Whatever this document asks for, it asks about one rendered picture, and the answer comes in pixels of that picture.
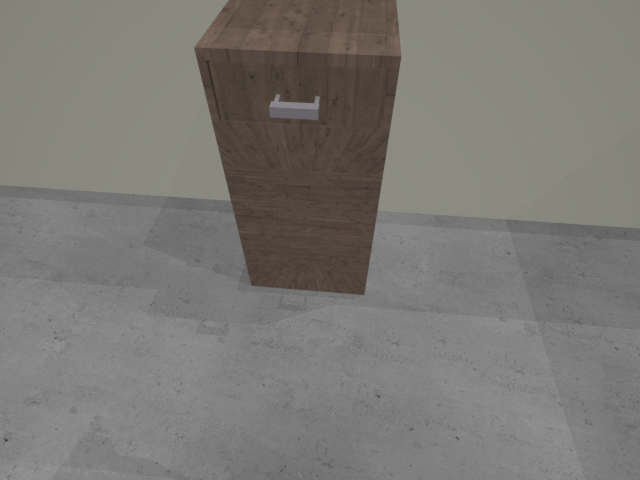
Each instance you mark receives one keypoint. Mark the cabinet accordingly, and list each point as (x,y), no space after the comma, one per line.
(305,197)

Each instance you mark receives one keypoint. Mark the drawer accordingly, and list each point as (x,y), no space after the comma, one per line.
(349,96)

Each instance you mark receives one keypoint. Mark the handle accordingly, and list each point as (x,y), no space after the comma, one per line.
(294,110)

